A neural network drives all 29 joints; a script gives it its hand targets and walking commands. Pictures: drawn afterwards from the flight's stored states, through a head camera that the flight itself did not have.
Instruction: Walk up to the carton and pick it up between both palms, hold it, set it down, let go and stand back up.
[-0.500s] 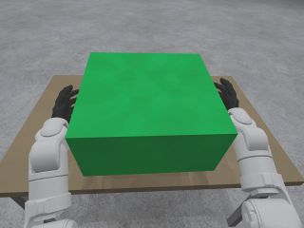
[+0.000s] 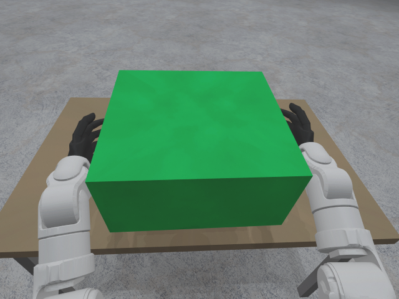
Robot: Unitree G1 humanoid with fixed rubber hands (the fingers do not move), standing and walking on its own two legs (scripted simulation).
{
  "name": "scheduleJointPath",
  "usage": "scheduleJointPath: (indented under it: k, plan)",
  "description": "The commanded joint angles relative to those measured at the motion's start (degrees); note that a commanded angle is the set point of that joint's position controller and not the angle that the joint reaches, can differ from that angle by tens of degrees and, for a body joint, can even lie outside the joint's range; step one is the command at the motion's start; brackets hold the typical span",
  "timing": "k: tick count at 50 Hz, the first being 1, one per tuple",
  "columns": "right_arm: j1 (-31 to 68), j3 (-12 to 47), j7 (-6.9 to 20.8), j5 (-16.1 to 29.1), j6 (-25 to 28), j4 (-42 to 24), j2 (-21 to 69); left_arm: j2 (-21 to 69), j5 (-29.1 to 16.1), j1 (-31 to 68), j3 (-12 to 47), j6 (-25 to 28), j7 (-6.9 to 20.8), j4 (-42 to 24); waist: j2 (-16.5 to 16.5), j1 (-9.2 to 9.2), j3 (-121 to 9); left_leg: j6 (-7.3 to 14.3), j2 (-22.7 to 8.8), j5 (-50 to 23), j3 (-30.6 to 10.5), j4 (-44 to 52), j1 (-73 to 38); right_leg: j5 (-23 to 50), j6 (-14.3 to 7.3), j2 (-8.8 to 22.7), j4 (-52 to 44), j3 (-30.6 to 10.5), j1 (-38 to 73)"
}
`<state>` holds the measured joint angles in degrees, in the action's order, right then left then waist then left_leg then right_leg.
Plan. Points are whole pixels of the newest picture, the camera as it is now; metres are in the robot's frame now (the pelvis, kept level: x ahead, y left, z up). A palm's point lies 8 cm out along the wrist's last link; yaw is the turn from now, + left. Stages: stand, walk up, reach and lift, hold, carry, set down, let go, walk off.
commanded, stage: hold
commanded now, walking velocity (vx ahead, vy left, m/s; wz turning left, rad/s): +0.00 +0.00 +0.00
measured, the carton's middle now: (195, 142) +0.38 +0.01 +0.15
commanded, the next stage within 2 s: none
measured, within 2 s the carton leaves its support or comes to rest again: neither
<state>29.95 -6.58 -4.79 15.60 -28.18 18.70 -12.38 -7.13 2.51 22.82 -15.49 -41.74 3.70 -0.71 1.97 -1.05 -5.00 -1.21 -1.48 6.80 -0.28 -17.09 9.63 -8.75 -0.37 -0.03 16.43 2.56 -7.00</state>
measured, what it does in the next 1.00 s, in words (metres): stands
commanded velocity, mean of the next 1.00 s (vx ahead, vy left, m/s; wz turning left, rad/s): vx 0.00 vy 0.00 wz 0.00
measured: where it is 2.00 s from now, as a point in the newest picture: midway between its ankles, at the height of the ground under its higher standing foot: outside the picture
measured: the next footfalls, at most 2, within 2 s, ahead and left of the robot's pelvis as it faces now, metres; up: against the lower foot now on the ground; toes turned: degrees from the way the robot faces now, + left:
none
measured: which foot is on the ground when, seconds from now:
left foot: down 0.00-1.00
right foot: down 0.00-1.00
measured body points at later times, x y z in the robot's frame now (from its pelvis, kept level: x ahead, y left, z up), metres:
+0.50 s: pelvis +0.00 +0.00 +0.00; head -0.03 +0.02 +0.45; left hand +0.35 +0.22 +0.16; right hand +0.37 -0.19 +0.17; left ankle +0.03 +0.13 -0.75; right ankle +0.00 -0.11 -0.75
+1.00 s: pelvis +0.00 +0.00 +0.00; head -0.03 +0.02 +0.45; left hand +0.35 +0.22 +0.16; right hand +0.37 -0.20 +0.17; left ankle +0.03 +0.13 -0.75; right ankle +0.00 -0.11 -0.75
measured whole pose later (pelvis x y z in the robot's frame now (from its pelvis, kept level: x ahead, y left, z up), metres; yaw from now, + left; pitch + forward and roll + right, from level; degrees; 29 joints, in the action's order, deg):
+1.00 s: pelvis +0.00 +0.00 +0.00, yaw +0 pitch +0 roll +0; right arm 30.5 -6.3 -4.9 15.4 -28.0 19.5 -12.6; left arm -7.4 2.6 23.5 -15.5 -41.1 3.9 0.6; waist 1.6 -1.3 -5.1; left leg -1.1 -1.5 7.2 -0.5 -17.8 10.2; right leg -9.0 -0.3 0.0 16.7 2.7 -7.3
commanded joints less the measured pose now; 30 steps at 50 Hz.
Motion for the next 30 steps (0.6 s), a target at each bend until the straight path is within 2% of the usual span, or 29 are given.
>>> scheduleJointPath:
  k: [1, 2, 3, 4, 5, 7, 8, 9, 10, 11, 12, 13, 14, 15, 16, 17, 18, 19, 20, 21, 22, 23, 24, 25, 26, 27, 28, 29, 30]
  plan:
    - [38.8, 21.7, 9.0, 6.5, 3.4, -20.1, 24.7, 20.9, -5.1, 42.4, 25.6, 5.1, 6.4, -16.0, -4.7, -0.72, -24.4, -0.8, 4.5, -12.3, 0.4, -0.1, -11.1, 17.2, 1.6, -2.0, -0.9, -0.5, 5.6]
    - [42.5, 21.9, 9.1, 6.1, 4.1, -22.5, 25.5, 22.1, -6.6, 44.5, 26.9, 5.6, 6.2, -16.2, -3.1, 0.04, -26.5, -0.9, 4.2, -11.9, 0.4, -0.2, -11.8, 16.0, 1.7, -2.4, -0.8, -0.1, 4.7]
    - [41.8, 23.1, 9.1, 6.1, 4.0, -22.1, 26.9, 23.5, -7.3, 42.7, 27.6, 5.6, 6.3, -15.2, -2.2, -0.33, -24.9, -0.7, 4.1, -12.8, 0.3, -0.5, -11.3, 16.1, 1.6, -2.5, -0.8, 0.0, 4.6]
    - [43.5, 21.6, 9.3, 6.5, 4.3, -21.8, 25.4, 22.2, -6.8, 44.6, 26.4, 5.9, 6.2, -15.0, -3.8, -0.36, -25.0, -0.7, 4.2, -11.9, 0.2, -0.3, -11.2, 16.1, 1.7, -2.1, -0.7, -0.4, 3.7]
    - [41.4, 22.5, 9.6, 6.0, 4.3, -21.6, 27.2, 22.7, -7.4, 46.2, 26.9, 6.4, 6.3, -17.8, -3.6, -0.43, -26.8, -0.4, 4.1, -11.9, 0.1, -0.4, -11.9, 15.0, 1.5, -2.0, -1.0, -0.5, 4.1]
    - [38.7, 23.0, 8.9, 6.2, 3.9, -21.2, 26.2, 22.9, -7.4, 43.0, 28.5, 6.1, 5.9, -18.0, -4.2, -0.82, -26.8, -1.3, 4.3, -15.6, 0.1, -1.4, -13.2, 19.5, 1.4, -2.4, -0.3, -0.3, 4.7]
    - [40.1, 21.5, 9.1, 5.7, 4.0, -21.6, 24.3, 22.3, -7.4, 42.9, 27.7, 5.6, 6.2, -16.2, -3.3, -1.52, -25.4, -1.3, 3.8, -13.4, -0.1, -0.5, -12.7, 16.8, 1.7, -2.5, -0.9, 0.1, 3.5]
    - [40.0, 22.2, 8.9, 6.2, 4.1, -22.5, 24.8, 22.5, -7.1, 42.5, 28.4, 5.6, 6.0, -16.9, -4.2, -1.55, -25.5, -1.3, 4.2, -14.1, 0.1, -1.1, -12.2, 18.9, 1.8, -2.1, -0.5, -0.2, 4.4]
    - [41.6, 20.2, 9.2, 5.2, 4.1, -18.2, 24.1, 23.0, -6.4, 45.1, 27.4, 5.5, 6.4, -13.8, -5.2, -1.95, -23.0, -1.7, 4.0, -12.1, 0.0, -0.4, -11.8, 14.7, 1.4, -2.3, -1.3, -0.1, 2.7]
    - [42.9, 20.4, 9.6, 4.9, 3.8, -18.5, 25.0, 21.8, -6.1, 45.6, 25.4, 5.5, 6.6, -12.4, -2.4, -0.79, -21.4, -0.5, 4.1, -8.5, 0.4, 0.5, -9.8, 12.3, 1.8, -2.2, -1.4, 0.0, 2.8]
    - [44.0, 21.7, 9.7, 5.5, 3.8, -20.3, 25.8, 21.8, -5.4, 43.1, 24.4, 5.2, 6.8, -9.6, -0.1, 0.97, -21.3, 0.7, 4.1, -8.0, 0.6, 1.2, -8.7, 11.4, 1.8, -2.1, -1.7, -0.1, 4.1]
    - [43.8, 22.2, 9.7, 6.1, 4.1, -21.3, 26.3, 22.8, -6.4, 43.4, 25.3, 5.6, 6.6, -13.0, -1.6, 0.84, -24.8, 0.2, 4.0, -8.6, 0.4, 0.9, -9.7, 11.7, 1.5, -2.4, -1.3, -0.4, 4.9]
    - [42.6, 23.0, 9.9, 7.0, 4.7, -23.5, 27.0, 23.0, -7.6, 42.9, 27.0, 6.3, 6.1, -15.6, -1.8, 1.16, -27.0, -0.2, 3.7, -12.2, 0.1, 0.0, -11.0, 15.0, 1.5, -2.6, -0.9, -0.5, 5.4]
    - [42.3, 21.7, 9.8, 6.7, 4.8, -22.6, 24.7, 22.4, -8.0, 43.1, 27.8, 6.5, 5.6, -15.8, -3.4, -0.29, -28.1, -1.1, 3.6, -14.1, -0.4, -0.7, -12.6, 17.5, 1.5, -2.6, -0.4, -0.4, 4.2]
    - [41.4, 23.3, 9.5, 6.9, 4.9, -23.2, 25.8, 21.6, -7.4, 42.9, 27.1, 6.7, 5.5, -16.3, -2.0, 0.29, -28.2, -0.7, 4.1, -16.0, 0.0, -1.4, -12.9, 21.2, 1.9, -2.8, -0.1, -0.5, 4.7]
    - [40.1, 23.5, 8.9, 6.9, 4.6, -22.2, 25.7, 22.1, -6.5, 41.6, 26.4, 6.1, 6.0, -14.5, -2.4, -0.06, -26.9, -0.9, 4.5, -16.8, 0.1, -1.3, -12.5, 22.1, 2.1, -2.6, 0.1, -0.4, 6.3]
    - [42.9, 23.6, 9.4, 7.3, 4.2, -21.9, 25.8, 21.6, -6.2, 43.7, 25.6, 6.0, 6.2, -13.2, -1.0, 0.79, -25.2, -0.1, 4.3, -14.7, 0.0, -0.9, -11.0, 19.1, 2.0, -2.8, -0.5, -0.7, 5.2]
    - [41.4, 22.2, 9.5, 6.1, 4.3, -20.0, 25.3, 22.3, -6.3, 44.0, 25.6, 6.1, 6.2, -14.0, -2.9, -0.11, -23.8, -0.6, 4.1, -12.8, 0.1, -0.5, -11.3, 15.9, 1.5, -2.5, -0.7, -0.3, 3.8]
    - [40.1, 21.9, 9.7, 5.9, 4.2, -18.8, 25.5, 22.5, -6.4, 44.5, 25.9, 6.3, 6.3, -14.9, -2.7, -0.48, -23.8, -0.8, 4.0, -13.0, 0.1, -0.3, -11.8, 17.1, 1.3, -2.6, -0.9, -0.4, 4.4]
    - [41.8, 22.3, 9.7, 7.2, 4.4, -22.1, 26.3, 23.4, -7.0, 44.6, 27.8, 6.3, 5.9, -18.0, -4.2, -0.36, -26.7, -1.1, 4.0, -13.6, -0.2, -0.5, -13.2, 16.1, 1.4, -2.5, -1.0, 0.1, 3.5]
    - [41.8, 22.8, 9.6, 7.0, 4.8, -23.5, 26.5, 23.1, -7.7, 43.8, 28.2, 6.3, 5.7, -18.1, -2.4, -0.04, -26.9, -0.6, 3.8, -13.8, -0.1, -0.7, -12.3, 16.7, 1.5, -2.8, -0.7, -0.1, 3.9]
    - [41.9, 21.3, 9.7, 5.9, 4.8, -22.1, 24.9, 22.1, -7.7, 45.6, 28.3, 6.4, 5.5, -16.4, -3.8, -0.99, -26.0, -1.1, 3.5, -12.5, -0.3, -0.7, -12.4, 14.6, 1.0, -2.6, -0.9, 0.0, 2.2]
    - [42.0, 21.9, 9.6, 6.6, 4.5, -22.6, 25.0, 23.3, -8.2, 45.0, 28.5, 6.5, 5.4, -16.7, -3.8, -1.08, -26.3, -1.4, 3.5, -14.5, -0.4, -1.1, -13.4, 15.7, 1.0, -2.7, -1.0, -0.2, 2.0]
    - [38.5, 20.9, 9.3, 5.8, 4.3, -21.1, 24.4, 22.7, -7.9, 43.2, 28.5, 6.6, 5.5, -18.1, -4.7, -2.52, -26.2, -2.0, 3.7, -15.3, -0.5, -1.2, -13.3, 16.7, 1.0, -2.9, -0.7, 0.0, 3.6]
    - [40.1, 20.8, 9.2, 6.0, 4.3, -21.3, 23.8, 21.9, -7.2, 43.2, 27.9, 6.1, 5.6, -16.1, -5.0, -1.61, -26.3, -1.9, 4.0, -14.2, -0.2, -1.1, -12.6, 16.7, 1.3, -2.6, -0.8, -0.2, 4.5]
    - [37.4, 21.7, 9.4, 6.3, 3.5, -19.3, 24.1, 22.7, -6.9, 42.1, 27.5, 5.7, 5.8, -17.0, -4.7, -1.93, -23.8, -1.8, 3.8, -15.1, -0.2, -0.9, -14.1, 16.4, 0.8, -2.7, -1.4, -0.1, 3.6]
    - [41.9, 21.9, 9.8, 7.3, 4.0, -22.0, 24.2, 21.8, -6.6, 43.7, 26.9, 5.8, 5.7, -16.2, -4.2, 0.12, -25.0, -1.2, 3.6, -13.8, -0.1, -0.8, -13.1, 14.2, 1.0, -2.6, -1.5, -0.3, 2.5]
    - [40.3, 23.6, 9.5, 7.3, 3.7, -22.5, 25.6, 23.0, -6.7, 41.2, 26.7, 5.2, 5.8, -15.6, -2.1, 0.40, -24.8, -0.5, 3.9, -14.3, 0.3, -0.9, -12.4, 16.8, 1.4, -2.7, -1.0, -0.3, 4.4]
    - [45.0, 21.0, 10.0, 6.4, 4.4, -21.7, 24.5, 22.4, -7.1, 46.7, 27.0, 6.0, 5.7, -14.5, -3.5, -0.01, -25.2, -0.8, 3.7, -10.7, 0.0, -0.3, -10.2, 12.0, 1.0, -2.6, -0.9, 0.0, 2.6]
